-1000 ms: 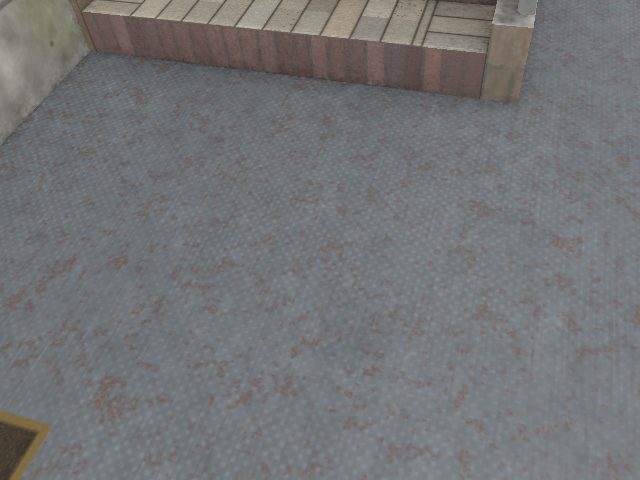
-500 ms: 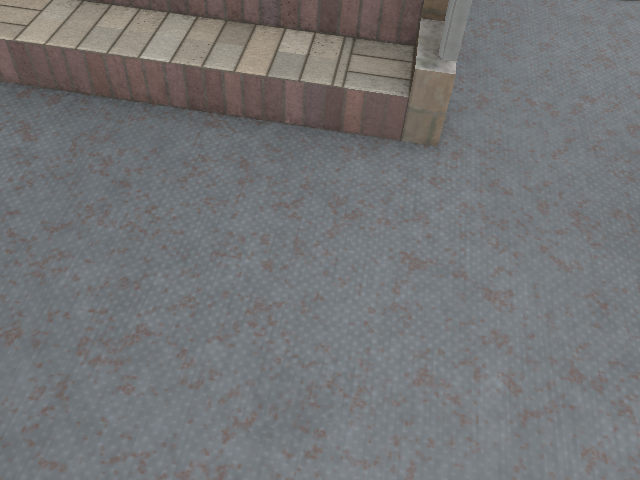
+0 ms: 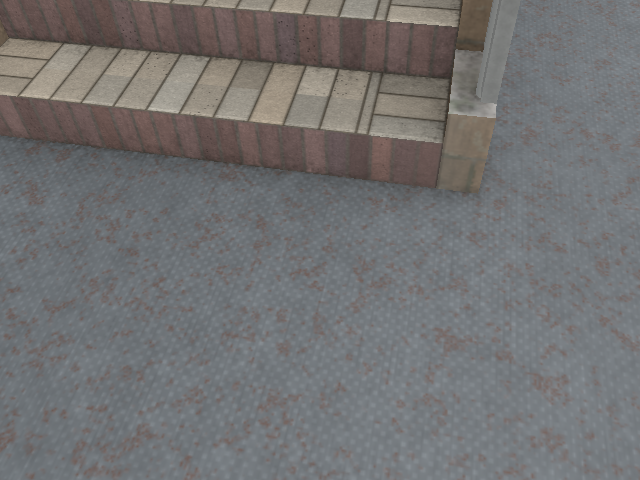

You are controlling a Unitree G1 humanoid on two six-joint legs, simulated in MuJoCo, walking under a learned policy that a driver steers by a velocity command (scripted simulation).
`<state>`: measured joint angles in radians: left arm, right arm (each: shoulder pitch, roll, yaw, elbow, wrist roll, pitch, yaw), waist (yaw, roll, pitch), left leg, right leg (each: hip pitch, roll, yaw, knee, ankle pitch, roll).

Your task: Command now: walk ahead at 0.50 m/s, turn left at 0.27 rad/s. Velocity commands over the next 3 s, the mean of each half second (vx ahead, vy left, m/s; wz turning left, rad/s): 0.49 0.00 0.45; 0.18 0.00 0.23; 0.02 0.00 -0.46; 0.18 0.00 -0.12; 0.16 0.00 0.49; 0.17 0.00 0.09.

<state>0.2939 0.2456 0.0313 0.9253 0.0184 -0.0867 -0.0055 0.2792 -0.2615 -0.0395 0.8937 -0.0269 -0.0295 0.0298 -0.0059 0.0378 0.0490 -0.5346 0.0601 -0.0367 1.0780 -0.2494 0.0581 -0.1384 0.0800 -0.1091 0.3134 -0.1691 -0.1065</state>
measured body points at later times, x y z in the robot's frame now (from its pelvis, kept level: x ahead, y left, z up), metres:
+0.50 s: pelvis +0.27 +0.05 -0.01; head +0.30 +0.06 +0.44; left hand +0.29 +0.32 -0.14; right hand +0.41 -0.20 -0.14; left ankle +0.28 +0.09 -0.74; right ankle +0.26 -0.10 -0.65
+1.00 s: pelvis +0.45 +0.05 -0.01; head +0.49 +0.05 +0.44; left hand +0.43 +0.33 -0.13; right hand +0.63 -0.16 -0.15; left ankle +0.35 +0.15 -0.68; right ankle +0.56 +0.02 -0.75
